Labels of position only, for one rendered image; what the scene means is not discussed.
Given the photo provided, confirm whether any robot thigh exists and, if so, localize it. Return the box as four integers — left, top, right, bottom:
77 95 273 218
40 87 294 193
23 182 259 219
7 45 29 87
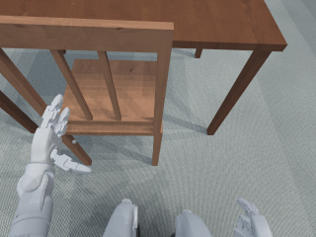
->
175 212 213 237
103 202 138 237

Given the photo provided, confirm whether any robot right thigh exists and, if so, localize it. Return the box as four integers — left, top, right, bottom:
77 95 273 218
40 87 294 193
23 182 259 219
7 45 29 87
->
175 212 213 237

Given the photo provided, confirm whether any table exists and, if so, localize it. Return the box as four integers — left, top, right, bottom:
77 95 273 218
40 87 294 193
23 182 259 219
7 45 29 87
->
0 0 287 135

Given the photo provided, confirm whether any chair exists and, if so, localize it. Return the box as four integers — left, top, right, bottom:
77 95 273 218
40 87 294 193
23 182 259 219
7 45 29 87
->
0 15 174 166

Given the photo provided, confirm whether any robot left thigh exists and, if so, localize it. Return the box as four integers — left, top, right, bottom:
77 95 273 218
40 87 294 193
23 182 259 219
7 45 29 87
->
103 202 138 237

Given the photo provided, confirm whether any left robot forearm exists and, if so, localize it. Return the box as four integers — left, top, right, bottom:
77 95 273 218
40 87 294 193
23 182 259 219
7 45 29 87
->
8 162 55 237

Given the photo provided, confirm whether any robot right hand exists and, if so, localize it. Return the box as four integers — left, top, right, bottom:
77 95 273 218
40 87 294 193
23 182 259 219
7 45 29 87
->
234 197 274 237

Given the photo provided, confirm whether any robot left hand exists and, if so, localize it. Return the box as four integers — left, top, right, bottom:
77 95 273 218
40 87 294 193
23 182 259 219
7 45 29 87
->
31 94 92 175

